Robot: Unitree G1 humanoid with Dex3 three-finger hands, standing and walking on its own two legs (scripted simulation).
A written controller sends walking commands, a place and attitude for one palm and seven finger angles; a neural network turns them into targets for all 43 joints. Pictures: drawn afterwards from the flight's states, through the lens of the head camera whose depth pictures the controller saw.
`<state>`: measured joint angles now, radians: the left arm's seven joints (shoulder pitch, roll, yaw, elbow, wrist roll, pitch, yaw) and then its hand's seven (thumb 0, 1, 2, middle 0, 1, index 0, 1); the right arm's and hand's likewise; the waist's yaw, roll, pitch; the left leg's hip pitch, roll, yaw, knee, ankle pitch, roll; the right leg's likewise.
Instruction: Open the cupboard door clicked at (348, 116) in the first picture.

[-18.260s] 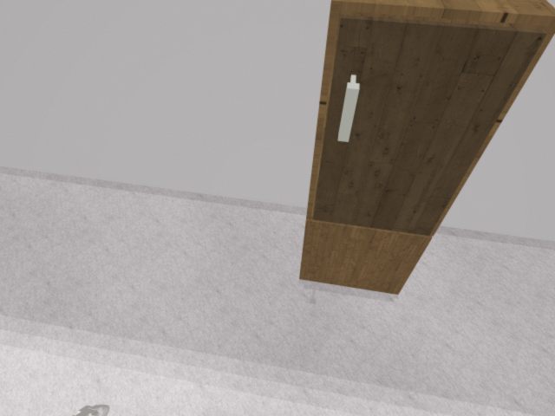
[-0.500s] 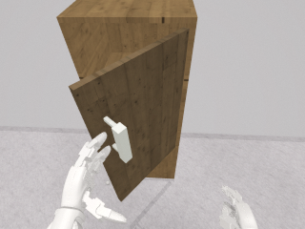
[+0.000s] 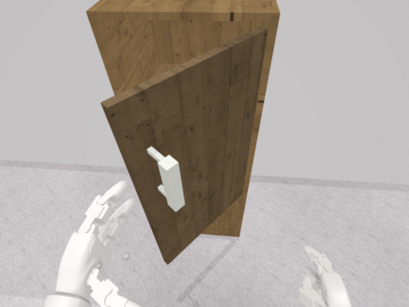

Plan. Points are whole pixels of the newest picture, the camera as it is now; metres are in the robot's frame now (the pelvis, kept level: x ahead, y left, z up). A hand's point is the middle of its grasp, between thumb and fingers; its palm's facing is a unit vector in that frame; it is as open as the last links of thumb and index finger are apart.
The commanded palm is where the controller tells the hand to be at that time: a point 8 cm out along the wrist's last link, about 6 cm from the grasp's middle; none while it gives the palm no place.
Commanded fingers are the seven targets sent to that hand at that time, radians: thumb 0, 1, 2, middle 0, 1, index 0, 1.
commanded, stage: draw the hand back to the body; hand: left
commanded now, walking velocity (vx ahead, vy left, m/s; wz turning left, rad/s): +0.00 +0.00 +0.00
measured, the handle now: (165, 179) +0.32 +0.10 +0.11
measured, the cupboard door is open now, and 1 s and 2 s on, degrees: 50 50 50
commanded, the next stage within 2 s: step back with the hand held close in 1.50 s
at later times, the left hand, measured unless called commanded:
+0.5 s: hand (80, 247) +0.17 +0.19 +0.14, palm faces +0.09 -0.98 -0.18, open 15.9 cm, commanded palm +0.14 +0.25 +0.16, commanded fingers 0.00 -0.15 0.45 -0.16 -0.30 -0.16 -0.30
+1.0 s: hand (31, 205) +0.21 +0.26 +0.18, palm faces +0.36 -0.86 -0.37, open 10.6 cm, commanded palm +0.17 +0.31 +0.20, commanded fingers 0.00 0.73 0.82 -0.19 -0.30 -0.19 -0.30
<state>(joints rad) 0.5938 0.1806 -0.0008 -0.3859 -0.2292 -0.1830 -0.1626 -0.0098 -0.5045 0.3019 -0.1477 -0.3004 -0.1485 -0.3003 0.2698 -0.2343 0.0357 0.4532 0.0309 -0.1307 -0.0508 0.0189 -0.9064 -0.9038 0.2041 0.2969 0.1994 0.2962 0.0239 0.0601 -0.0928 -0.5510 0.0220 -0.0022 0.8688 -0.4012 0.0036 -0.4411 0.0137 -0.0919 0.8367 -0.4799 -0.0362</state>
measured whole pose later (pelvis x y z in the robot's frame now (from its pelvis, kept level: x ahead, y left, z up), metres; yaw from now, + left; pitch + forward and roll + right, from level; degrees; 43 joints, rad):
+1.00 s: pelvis +0.02 +0.03 +0.04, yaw -2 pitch -4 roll -1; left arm 0.50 0.33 0.26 -0.41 -0.06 -0.06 0.11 0.00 0.38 0.68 -0.19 -0.30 -0.19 -0.30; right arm 0.19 -0.22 0.05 0.62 -0.01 -0.09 -0.08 0.02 -0.90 -0.90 0.21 0.30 0.20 0.30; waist 0.07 0.05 0.02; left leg -0.12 -0.01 0.06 0.43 -0.24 0.04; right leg -0.02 0.00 -0.03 0.37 -0.27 0.00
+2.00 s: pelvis -0.02 +0.03 +0.04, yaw -4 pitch +0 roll -1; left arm 0.55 0.41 0.37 -0.46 -0.06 -0.12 0.11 0.02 0.88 0.90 -0.21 -0.30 -0.21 -0.30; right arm 0.17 -0.24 -0.01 0.55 0.02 0.02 -0.09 0.02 -0.91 -0.90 0.20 0.30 0.20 0.30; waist 0.01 0.04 0.04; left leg -0.27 0.02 0.09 0.46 -0.19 0.04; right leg -0.19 0.02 0.00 0.41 -0.22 0.00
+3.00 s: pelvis -0.18 +0.06 +0.03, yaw -8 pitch +0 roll -1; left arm 0.52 0.48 0.42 -0.54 -0.08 -0.18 0.12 0.02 0.88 0.90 -0.21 -0.30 -0.21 -0.30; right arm 0.18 -0.19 0.01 0.63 0.00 -0.07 -0.08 0.02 -0.91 -0.90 0.21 0.30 0.20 0.30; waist -0.01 -0.04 0.02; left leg -0.39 -0.03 0.03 0.50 -0.12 0.06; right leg -0.20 0.02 0.03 0.64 -0.46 0.01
